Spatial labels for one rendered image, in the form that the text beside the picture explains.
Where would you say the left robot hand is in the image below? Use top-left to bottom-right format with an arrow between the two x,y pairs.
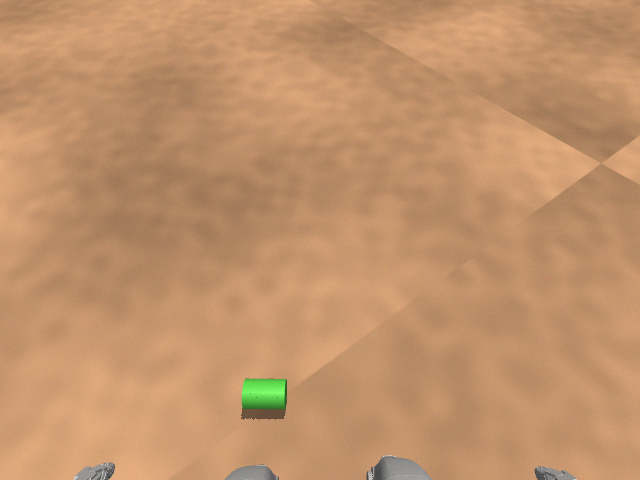
74,463 -> 115,480

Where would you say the can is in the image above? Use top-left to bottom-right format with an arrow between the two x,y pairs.
242,379 -> 287,409

